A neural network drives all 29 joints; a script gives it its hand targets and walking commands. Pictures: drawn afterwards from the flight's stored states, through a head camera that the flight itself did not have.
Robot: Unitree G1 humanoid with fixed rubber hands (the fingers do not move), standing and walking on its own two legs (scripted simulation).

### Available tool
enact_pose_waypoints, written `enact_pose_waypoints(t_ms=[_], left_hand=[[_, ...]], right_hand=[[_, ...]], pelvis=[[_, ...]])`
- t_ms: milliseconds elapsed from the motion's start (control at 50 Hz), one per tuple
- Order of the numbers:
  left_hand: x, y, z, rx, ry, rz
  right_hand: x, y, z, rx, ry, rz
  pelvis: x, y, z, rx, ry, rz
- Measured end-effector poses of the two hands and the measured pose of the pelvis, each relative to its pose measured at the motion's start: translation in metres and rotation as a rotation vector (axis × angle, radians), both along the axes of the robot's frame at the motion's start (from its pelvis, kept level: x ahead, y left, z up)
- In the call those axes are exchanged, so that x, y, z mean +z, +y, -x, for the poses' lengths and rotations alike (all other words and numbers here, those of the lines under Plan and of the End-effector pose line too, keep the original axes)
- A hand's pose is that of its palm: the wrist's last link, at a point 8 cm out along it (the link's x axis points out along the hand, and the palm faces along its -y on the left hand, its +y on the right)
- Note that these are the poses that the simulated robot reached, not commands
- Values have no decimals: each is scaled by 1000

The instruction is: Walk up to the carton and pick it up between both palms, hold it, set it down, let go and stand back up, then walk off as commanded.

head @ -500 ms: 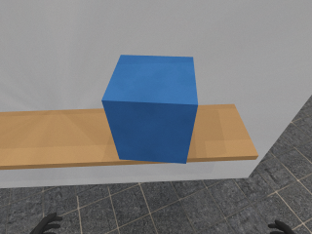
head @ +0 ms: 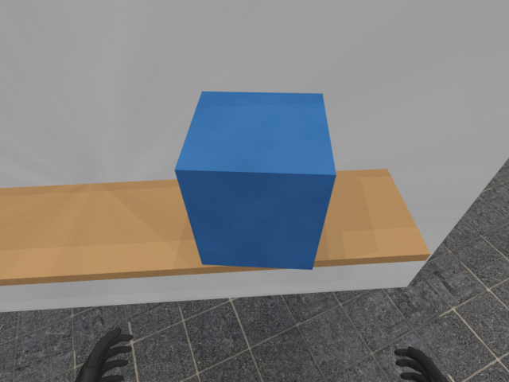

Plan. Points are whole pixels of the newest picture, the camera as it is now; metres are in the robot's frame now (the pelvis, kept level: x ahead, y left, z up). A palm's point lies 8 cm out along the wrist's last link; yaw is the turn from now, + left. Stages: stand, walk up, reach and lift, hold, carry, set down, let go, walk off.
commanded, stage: reach and lift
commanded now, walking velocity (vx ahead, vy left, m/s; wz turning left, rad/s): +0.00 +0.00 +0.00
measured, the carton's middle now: (259, 183) +0.45 -0.02 +0.07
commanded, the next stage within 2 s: none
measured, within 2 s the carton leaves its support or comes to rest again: neither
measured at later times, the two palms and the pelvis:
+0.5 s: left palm (84, 350) +0.21 +0.24 +0.00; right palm (419, 355) +0.16 -0.22 +0.00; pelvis +0.00 +0.02 +0.00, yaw +0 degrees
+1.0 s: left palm (69, 320) +0.23 +0.25 +0.05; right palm (389, 305) +0.22 -0.19 +0.05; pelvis +0.01 +0.05 +0.00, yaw +1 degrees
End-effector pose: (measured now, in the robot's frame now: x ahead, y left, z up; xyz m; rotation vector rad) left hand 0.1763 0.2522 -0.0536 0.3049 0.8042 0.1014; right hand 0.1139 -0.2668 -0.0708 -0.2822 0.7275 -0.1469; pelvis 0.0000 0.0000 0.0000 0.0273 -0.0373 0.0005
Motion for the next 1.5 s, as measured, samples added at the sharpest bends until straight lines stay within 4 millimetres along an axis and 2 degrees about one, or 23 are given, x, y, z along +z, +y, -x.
enact_pose_waypoints(t_ms=[80,220,360,560,640,740,960,1140,1280,1500], left_hand=[[2,-1,-3,4,-27,23],[28,-3,-22,-24,-181,63],[40,-1,-28,-22,-255,108],[67,-11,-31,59,-445,218],[72,-15,-29,99,-496,258],[74,-16,-31,108,-515,289],[100,-1,-51,67,-580,311],[112,-5,-66,34,-540,333],[133,-13,-78,8,-561,337],[150,-24,-92,-35,-534,330]], right_hand=[[12,2,-10,15,-53,11],[33,13,-21,8,-147,6],[53,31,-28,-32,-233,-33],[82,50,-63,-4,-365,-111],[88,55,-77,4,-392,-127],[91,63,-84,-8,-412,-139],[113,80,-101,-54,-468,-188],[137,79,-125,-92,-503,-197],[151,76,-141,-98,-517,-215],[166,70,-152,-107,-529,-246]], pelvis=[[0,1,0,0,0,1],[3,8,2,0,2,10],[4,17,3,1,1,20],[4,22,-2,6,6,20],[4,22,-7,6,9,21],[4,25,-12,6,-9,22],[2,42,-12,15,-23,31],[1,50,-11,16,-33,40],[1,49,-12,16,-32,39],[1,49,-10,16,-42,38]])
